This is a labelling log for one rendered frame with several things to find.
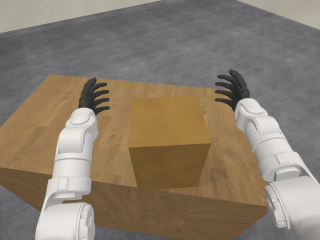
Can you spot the carton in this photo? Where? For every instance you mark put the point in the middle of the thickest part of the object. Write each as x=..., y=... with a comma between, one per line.
x=168, y=142

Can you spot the robot left hand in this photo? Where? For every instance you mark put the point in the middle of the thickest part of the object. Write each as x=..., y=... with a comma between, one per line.
x=87, y=99

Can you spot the robot right upper arm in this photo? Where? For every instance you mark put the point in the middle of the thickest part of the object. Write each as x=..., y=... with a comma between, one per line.
x=294, y=204

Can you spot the robot left upper arm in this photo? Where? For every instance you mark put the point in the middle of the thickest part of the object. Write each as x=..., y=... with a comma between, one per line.
x=67, y=221

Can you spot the pedestal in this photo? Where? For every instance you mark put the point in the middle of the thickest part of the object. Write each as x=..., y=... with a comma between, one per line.
x=230, y=194

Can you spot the robot right hand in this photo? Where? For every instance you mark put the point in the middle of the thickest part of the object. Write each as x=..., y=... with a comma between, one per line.
x=239, y=89

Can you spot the robot right forearm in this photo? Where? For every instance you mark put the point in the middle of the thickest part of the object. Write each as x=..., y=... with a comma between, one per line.
x=276, y=159

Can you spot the robot left forearm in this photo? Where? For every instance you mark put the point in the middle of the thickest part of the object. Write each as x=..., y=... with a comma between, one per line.
x=71, y=172

